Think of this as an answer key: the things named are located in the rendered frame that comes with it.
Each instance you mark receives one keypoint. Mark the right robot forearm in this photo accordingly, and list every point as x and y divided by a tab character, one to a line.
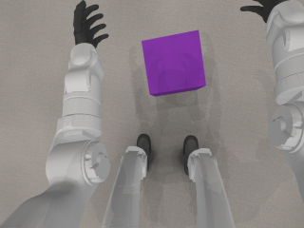
285	35

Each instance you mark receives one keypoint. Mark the robot left hand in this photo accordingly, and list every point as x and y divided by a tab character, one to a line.
82	31

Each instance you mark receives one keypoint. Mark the left robot forearm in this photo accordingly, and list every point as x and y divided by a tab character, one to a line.
81	116

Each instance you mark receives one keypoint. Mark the right robot upper arm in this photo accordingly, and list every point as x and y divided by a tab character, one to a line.
286	132

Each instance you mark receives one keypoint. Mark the right robot thigh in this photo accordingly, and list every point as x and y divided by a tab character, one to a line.
213	208

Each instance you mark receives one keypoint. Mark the left robot foot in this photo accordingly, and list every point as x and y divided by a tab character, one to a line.
144	143

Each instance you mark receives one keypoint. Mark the robot right hand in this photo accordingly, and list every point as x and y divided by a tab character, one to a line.
264	11

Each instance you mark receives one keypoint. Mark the left robot upper arm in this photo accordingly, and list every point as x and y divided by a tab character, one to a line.
74	170

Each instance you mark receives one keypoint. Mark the carton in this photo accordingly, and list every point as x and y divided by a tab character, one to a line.
174	63

